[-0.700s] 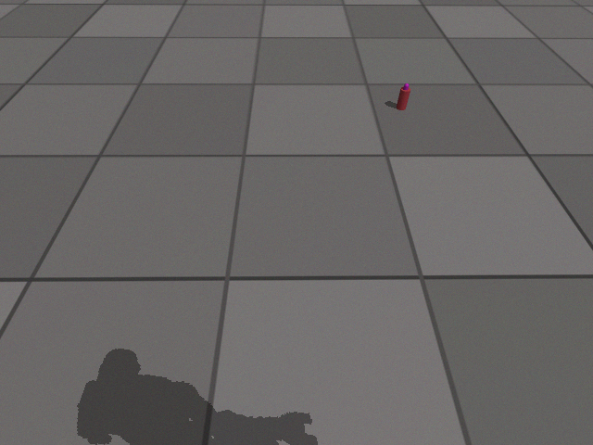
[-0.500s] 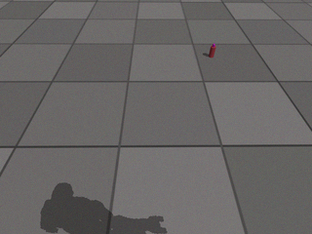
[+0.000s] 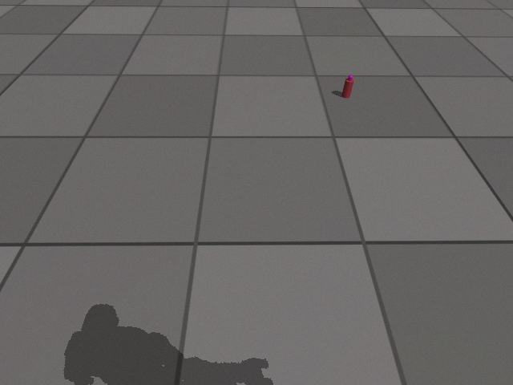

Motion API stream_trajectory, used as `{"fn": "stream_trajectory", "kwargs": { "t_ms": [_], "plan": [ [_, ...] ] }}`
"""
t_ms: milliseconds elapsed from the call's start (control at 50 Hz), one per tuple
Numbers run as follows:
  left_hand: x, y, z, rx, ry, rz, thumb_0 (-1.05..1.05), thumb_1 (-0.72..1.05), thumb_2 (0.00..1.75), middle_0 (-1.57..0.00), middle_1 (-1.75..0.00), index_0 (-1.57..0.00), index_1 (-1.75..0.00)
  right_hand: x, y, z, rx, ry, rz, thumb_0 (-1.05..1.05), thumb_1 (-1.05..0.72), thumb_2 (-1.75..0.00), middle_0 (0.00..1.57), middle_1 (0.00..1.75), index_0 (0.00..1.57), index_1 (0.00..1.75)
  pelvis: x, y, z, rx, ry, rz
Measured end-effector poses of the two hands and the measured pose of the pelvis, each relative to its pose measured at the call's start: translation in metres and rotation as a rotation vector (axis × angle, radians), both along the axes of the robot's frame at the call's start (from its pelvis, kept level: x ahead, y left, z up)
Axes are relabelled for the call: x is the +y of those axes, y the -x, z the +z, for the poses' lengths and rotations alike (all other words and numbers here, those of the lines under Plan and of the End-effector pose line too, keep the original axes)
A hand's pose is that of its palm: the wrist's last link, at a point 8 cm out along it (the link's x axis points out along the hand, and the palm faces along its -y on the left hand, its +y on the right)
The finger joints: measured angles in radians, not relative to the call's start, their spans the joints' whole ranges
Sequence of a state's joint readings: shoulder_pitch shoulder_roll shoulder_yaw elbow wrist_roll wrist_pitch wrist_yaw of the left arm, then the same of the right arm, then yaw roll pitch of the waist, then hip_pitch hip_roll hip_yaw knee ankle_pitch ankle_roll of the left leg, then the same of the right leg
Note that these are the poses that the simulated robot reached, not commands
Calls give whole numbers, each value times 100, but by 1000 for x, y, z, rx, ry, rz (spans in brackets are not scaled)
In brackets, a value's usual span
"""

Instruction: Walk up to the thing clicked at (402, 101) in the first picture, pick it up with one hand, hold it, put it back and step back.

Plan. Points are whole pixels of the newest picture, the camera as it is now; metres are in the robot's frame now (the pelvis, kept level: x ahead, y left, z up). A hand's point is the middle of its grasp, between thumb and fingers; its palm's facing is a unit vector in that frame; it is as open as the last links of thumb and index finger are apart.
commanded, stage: stand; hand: left
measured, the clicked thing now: (348, 86) +2.15 -0.64 -0.70
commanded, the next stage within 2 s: walk up in 0.42 s
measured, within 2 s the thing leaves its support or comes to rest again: neither
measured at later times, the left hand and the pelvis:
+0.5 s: hand out of the picture +0.07 +0.26 -0.16, palm faces -0.06 -0.95 -0.32, open 7.4 cm; pelvis +0.00 +0.00 +0.00, yaw -3 degrees
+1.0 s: hand (193, 321) +0.27 +0.13 -0.14, palm faces -0.19 -0.91 -0.36, open 7.4 cm; pelvis +0.17 -0.13 -0.01, yaw -14 degrees
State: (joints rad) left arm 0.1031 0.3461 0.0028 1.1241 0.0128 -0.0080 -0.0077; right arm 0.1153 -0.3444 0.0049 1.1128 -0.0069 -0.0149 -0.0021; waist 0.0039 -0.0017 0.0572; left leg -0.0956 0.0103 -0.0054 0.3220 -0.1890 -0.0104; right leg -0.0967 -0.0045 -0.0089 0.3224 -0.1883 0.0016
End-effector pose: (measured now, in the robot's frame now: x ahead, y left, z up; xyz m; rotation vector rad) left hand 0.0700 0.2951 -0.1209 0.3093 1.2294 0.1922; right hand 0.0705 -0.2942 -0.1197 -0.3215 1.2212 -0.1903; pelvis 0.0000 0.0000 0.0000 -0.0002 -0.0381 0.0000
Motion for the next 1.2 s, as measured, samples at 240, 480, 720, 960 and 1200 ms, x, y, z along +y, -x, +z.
{"fn": "stream_trajectory", "kwargs": {
  "t_ms": [240, 480, 720, 960, 1200],
  "plan": [
    [3, 4, 0, 7, -1, 2, 0, 90, 89, -20, -30, -20, -30, 1, 3, 0, 5, 2, 0, 0, -90, -90, 20, 30, 20, 30, 2, 1, 0, 0, 0, -1],
    [8, 4, 0, 8, 20, -16, 0, 90, 89, -20, -30, -20, -30, -3, 3, 4, -48, -5, -16, 0, -90, -90, 20, 30, 20, 30, 2, -1, -2, 19, -8, -34],
    [-19, -117, 29, -80, -42, -186, 1, 90, 89, -20, -30, -20, -30, -111, 20, 8, -75, 90, -159, 0, -90, -90, 20, 30, 21, 30, -54, -57, -13, 12, -35, -154],
    [-109, -190, 24, -92, -36, -195, 0, 90, 89, -20, -30, -20, -30, -170, -105, 3, -148, 17, -152, 1, -91, -90, 20, 30, 20, 30, -123, -153, -12, -1, 17, -232],
    [-126, -333, -24, 3, 12, -269, 1, 89, 89, -21, -30, -20, -30, -187, -253, 17, -182, 85, -162, 0, -90, -90, 20, 30, 20, 30, -139, -305, -31, 21, 15, -290]
  ]
}}
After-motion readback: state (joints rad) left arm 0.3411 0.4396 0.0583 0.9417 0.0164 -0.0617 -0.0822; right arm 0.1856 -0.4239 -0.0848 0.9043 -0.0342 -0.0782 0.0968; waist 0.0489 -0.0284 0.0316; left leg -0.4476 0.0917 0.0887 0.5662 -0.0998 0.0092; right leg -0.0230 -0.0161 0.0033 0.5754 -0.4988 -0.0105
